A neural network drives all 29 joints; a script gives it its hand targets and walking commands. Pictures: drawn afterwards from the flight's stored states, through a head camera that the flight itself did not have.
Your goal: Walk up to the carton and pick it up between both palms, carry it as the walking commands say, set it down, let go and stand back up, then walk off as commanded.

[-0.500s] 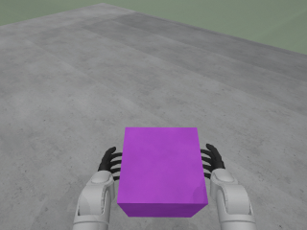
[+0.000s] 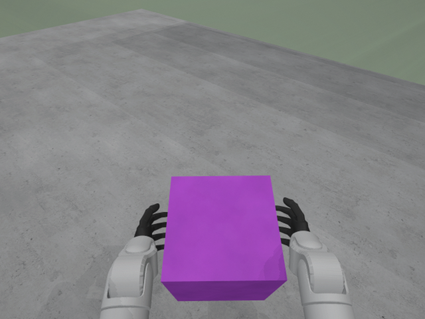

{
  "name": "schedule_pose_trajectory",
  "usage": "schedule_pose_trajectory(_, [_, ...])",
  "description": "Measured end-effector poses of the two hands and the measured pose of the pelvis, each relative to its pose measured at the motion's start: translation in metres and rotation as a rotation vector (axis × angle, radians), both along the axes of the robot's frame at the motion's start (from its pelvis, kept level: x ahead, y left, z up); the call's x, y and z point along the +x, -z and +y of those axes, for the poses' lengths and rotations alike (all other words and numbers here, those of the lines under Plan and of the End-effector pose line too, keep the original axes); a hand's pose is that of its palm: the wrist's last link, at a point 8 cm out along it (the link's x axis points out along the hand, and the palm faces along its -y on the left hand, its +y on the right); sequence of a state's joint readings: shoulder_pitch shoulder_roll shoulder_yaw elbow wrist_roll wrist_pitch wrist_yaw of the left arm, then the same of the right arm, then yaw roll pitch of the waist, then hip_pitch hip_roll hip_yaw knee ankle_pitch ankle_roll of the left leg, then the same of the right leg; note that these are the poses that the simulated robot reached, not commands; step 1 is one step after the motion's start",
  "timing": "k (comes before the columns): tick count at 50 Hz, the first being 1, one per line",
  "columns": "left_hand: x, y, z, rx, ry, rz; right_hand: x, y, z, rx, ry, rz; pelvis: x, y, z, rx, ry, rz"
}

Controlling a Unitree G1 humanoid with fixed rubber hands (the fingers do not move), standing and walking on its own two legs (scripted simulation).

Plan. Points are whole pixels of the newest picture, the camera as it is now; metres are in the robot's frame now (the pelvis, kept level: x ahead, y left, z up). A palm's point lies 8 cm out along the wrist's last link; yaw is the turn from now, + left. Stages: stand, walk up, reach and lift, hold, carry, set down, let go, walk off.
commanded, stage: carry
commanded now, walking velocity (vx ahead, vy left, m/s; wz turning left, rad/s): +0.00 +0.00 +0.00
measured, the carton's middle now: (220, 242) +0.31 +0.00 -0.02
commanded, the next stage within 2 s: none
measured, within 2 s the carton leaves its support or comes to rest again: neither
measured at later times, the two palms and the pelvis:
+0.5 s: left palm (145, 247) +0.27 +0.14 +0.04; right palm (298, 240) +0.28 -0.14 +0.05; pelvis +0.00 +0.00 +0.00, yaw +0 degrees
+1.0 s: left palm (155, 241) +0.28 +0.13 +0.03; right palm (304, 236) +0.29 -0.16 +0.05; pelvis +0.00 -0.01 +0.00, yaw +0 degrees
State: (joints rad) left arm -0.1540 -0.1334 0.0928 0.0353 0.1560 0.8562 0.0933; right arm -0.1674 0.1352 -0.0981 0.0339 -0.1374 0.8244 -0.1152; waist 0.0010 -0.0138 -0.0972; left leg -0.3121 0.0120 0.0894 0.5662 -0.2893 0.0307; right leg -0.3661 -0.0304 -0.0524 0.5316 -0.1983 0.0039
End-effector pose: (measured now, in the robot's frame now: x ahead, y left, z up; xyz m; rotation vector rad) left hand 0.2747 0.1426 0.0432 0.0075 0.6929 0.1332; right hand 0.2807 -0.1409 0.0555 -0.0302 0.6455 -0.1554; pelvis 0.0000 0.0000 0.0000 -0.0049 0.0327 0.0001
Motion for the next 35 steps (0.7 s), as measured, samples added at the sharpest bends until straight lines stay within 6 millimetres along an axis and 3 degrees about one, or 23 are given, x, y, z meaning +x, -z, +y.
schedule_pose_trajectory(8, [-0.005, 0.006, 0.002, 0.027, 0.016, 0.031, -0.006, 0.010, 0.002, 0.013, 0.006, 0.033, -0.003, 0.000, 0.005, 0.006, 0.007, -0.003])
schedule_pose_trajectory(13, [-0.005, 0.000, 0.002, 0.023, 0.008, 0.016, -0.009, 0.009, 0.002, 0.034, 0.015, 0.019, -0.006, 0.000, 0.006, 0.005, 0.009, -0.003])
schedule_pose_trajectory(26, [-0.004, 0.004, 0.000, 0.028, 0.007, 0.022, -0.001, 0.006, 0.000, 0.015, -0.001, 0.019, -0.003, -0.001, 0.001, 0.007, 0.006, 0.004])
schedule_pose_trajectory(35, [0.002, 0.010, -0.005, 0.043, 0.017, 0.042, -0.001, 0.019, -0.005, 0.019, 0.005, 0.039, -0.004, -0.001, -0.001, 0.010, 0.007, 0.010])
